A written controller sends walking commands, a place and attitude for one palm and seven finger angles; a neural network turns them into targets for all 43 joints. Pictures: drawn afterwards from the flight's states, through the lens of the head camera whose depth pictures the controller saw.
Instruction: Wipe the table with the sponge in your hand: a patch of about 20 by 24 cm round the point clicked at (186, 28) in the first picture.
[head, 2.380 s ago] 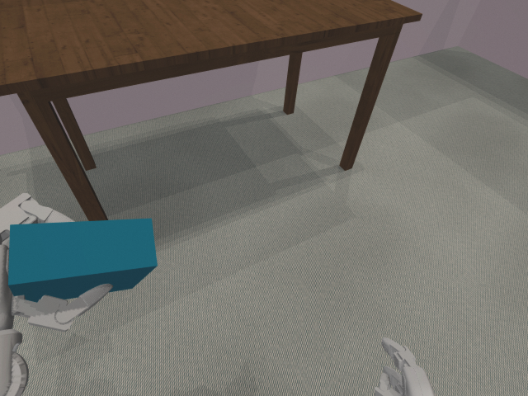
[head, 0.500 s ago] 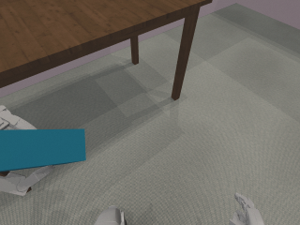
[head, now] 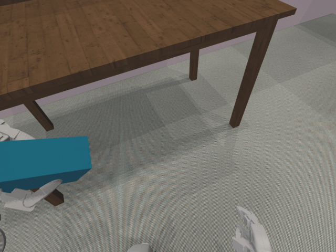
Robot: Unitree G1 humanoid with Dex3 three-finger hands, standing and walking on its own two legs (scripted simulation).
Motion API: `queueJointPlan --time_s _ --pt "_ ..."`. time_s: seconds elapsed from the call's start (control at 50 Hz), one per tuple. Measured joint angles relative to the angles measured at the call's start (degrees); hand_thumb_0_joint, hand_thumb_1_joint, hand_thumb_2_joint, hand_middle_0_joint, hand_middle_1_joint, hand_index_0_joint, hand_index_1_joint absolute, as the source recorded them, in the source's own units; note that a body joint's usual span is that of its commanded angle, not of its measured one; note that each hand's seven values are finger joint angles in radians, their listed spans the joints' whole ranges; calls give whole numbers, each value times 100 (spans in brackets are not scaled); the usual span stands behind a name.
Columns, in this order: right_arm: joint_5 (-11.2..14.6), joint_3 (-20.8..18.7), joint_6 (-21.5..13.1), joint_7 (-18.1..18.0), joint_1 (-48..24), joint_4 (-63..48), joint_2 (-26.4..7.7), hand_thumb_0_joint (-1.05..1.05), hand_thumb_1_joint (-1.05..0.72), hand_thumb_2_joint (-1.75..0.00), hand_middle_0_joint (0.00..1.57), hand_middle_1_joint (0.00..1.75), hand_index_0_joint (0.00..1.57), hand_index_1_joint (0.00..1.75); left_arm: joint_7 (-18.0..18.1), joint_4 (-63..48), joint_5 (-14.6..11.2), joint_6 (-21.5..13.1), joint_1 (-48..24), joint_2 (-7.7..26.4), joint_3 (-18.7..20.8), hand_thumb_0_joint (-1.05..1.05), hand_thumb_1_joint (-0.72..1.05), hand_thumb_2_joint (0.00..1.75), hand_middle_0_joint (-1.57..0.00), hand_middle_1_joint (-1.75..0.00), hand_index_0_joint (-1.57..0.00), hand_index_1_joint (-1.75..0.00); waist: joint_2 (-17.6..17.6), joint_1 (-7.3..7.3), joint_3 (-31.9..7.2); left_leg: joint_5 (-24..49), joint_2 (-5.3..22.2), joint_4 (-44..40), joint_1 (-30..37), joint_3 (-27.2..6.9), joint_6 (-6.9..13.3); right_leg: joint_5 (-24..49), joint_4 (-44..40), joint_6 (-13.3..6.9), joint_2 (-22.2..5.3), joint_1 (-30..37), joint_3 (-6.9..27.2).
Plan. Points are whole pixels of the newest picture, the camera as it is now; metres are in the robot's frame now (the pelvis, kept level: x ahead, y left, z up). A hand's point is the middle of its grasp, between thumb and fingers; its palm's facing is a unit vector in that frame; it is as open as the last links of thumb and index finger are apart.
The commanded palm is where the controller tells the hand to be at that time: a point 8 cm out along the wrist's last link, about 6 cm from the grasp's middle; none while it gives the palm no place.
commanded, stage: take the last steps up to it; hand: left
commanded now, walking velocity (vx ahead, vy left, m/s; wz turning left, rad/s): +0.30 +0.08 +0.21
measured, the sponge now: (56, 164) +0.22 +0.22 +0.17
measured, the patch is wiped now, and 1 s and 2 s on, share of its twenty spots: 0.00 0.00 0.00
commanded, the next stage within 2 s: come to a stop and stand still in 1.92 s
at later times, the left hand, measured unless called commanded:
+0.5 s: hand (21, 162) +0.22 +0.27 +0.18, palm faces +0.53 -0.76 -0.38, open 9.6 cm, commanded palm +0.16 +0.30 +0.19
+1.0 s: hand (74, 126) +0.30 +0.21 +0.17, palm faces +0.44 -0.76 -0.48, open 9.6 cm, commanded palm +0.23 +0.26 +0.19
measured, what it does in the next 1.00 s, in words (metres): walks ahead: left foot, then right foot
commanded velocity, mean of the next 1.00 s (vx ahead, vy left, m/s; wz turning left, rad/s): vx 0.30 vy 0.06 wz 0.06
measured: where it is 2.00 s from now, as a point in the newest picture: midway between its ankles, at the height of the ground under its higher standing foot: (177, 226)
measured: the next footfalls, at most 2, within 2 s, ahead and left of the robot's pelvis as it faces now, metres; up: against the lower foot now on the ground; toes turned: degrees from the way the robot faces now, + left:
left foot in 0.38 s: +0.06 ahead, +0.12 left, +0.00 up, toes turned +14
right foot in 0.76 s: +0.16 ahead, -0.12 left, +0.00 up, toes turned -3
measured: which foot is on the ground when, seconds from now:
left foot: down 0.00-0.00, up 0.02-0.36, down 0.38-0.76, up 0.78-1.00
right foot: down 0.00-0.38, up 0.40-0.74, down 0.76-1.00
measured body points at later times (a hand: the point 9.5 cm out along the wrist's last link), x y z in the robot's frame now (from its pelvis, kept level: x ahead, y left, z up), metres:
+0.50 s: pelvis +0.03 +0.00 +0.01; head +0.03 +0.01 +0.46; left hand +0.18 +0.31 +0.20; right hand +0.21 -0.22 -0.08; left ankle +0.02 +0.11 -0.73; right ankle +0.00 -0.12 -0.66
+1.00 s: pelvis +0.11 -0.04 +0.02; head +0.15 -0.05 +0.46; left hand +0.27 +0.25 +0.20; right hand +0.29 -0.28 -0.09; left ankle +0.11 +0.12 -0.65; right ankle +0.12 -0.12 -0.73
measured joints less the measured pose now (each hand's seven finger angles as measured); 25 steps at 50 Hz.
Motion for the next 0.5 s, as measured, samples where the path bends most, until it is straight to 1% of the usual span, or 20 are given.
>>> queueJointPlan --time_s 0.02,0.04,0.06,0.1,0.12,0.14,0.18,0.24,0.28,0.32,0.36,0.38,0.4,0.42,0.44,0.48,0.5 --pt "5 -28 38 -19 -10 67 -89 1 -90 -90 21 30 21 30 1 174 37 73 -79 -129 -109 -1 -45 98 -81 -133 -81 -132 77 -24 4 -299 1 206 -45 -46 30 0 53 -127 16 29 -58" --pt "12 -55 70 -48 1 147 -166 1 -90 -90 21 30 21 30 1 325 51 155 -151 -230 -234 -1 -45 98 -81 -133 -81 -132 65 -51 -28 -746 -86 620 -148 -67 48 -91 127 -210 -41 34 -99" --pt "14 -86 91 -73 21 232 -241 1 -90 -90 21 30 21 30 -4 451 55 227 -215 -319 -365 -1 -45 98 -81 -133 -81 -132 3 -72 -68 -1040 -206 1185 -279 -70 48 -182 162 -255 -128 52 -125" --pt "-23 -136 142 -127 48 358 -386 1 -91 -90 21 30 21 30 -30 606 97 276 -243 -467 -561 -1 -45 98 -81 -133 -81 -132 -142 -128 -141 -1162 -341 2235 -491 14 -1 -236 80 -284 -267 122 -149" --pt "-47 -156 172 -159 48 389 -448 1 -91 -90 20 30 21 30 -43 634 127 252 -205 -499 -618 -1 -45 98 -81 -133 -81 -132 -210 -177 -170 -1145 -356 2550 -545 66 -19 -198 -9 -270 -310 157 -160" --pt "-61 -182 204 -188 43 400 -497 1 -91 -90 20 30 21 30 -55 625 154 218 -157 -489 -654 -1 -45 98 -81 -133 -81 -132 -278 -237 -186 -1119 -350 2675 -552 119 -24 -151 -103 -267 -343 190 -178" --pt "-83 -255 249 -240 46 356 -565 1 -91 -90 20 30 20 30 -72 516 201 115 -61 -374 -661 -1 -45 98 -81 -133 -81 -133 -409 -352 -188 -1076 -300 2458 -453 231 -7 -67 -279 -288 -391 241 -230" --pt "-99 -386 268 -279 100 195 -638 1 -91 -90 20 30 20 30 -41 190 219 -64 60 -99 -512 -1 -45 98 -81 -133 -81 -133 -556 -449 -162 -1061 -213 1567 -155 402 45 0 -436 -301 -421 263 -320" --pt "-97 -465 275 -284 153 84 -675 1 -91 -90 20 30 20 30 9 -45 194 -162 156 62 -342 -1 -45 98 -81 -133 -81 -133 -612 -455 -158 -1080 -190 962 60 516 84 -11 -442 -287 -427 243 -364" --pt "-96 -518 280 -280 213 7 -698 1 -91 -90 20 30 20 30 69 -221 163 -218 237 151 -185 -1 -45 98 -81 -133 -81 -133 -640 -425 -184 -1012 -210 406 286 627 106 -69 -373 -250 -433 212 -391" --pt "-78 -537 291 -278 280 -62 -707 1 -91 -90 20 30 20 30 131 -313 121 -237 302 159 -78 -1 -45 98 -81 -133 -81 -133 -638 -389 -232 -686 -262 -274 627 747 136 -219 -146 -183 -446 169 -400" --pt "-71 -538 285 -285 301 -103 -704 1 -91 -90 20 30 20 30 162 -342 100 -238 319 149 -33 -1 -45 98 -81 -133 -81 -133 -631 -363 -260 -387 -281 -546 779 768 206 -362 110 -144 -459 91 -377" --pt "-66 -544 285 -296 269 -84 -628 1 -91 -90 20 30 20 30 189 -286 89 -241 275 139 0 -1 -45 98 -81 -133 -81 -133 -715 -341 -253 -316 -331 -439 778 812 258 -542 520 -119 -520 -39 -254" --pt "-55 -533 286 -298 241 -57 -539 1 -91 -90 20 30 20 30 207 -169 104 -233 203 104 -7 -1 -45 98 -81 -133 -81 -133 -756 -316 -257 -424 -346 -279 773 838 291 -874 1086 -109 -495 -224 -74" --pt "-49 -498 266 -291 230 -18 -448 1 -91 -90 20 30 20 30 198 -8 131 -221 123 64 -40 -1 -45 98 -81 -133 -81 -133 -743 -305 -291 -548 -329 -185 780 827 310 -1138 1706 -105 -410 -446 68" --pt "-54 -383 198 -261 236 80 -269 1 -91 -90 20 30 20 30 140 281 198 -130 -51 -10 -149 -1 -45 98 -81 -133 -81 -133 -658 -328 -387 -653 -279 -190 820 717 319 -1235 2635 -72 -293 -854 145" --pt "-43 -321 158 -233 244 123 -184 1 -91 -90 20 30 20 30 112 359 225 -75 -128 -50 -213 -1 -45 98 -81 -133 -81 -133 -618 -321 -415 -639 -257 -250 859 666 316 -1134 2867 -51 -282 -1022 145"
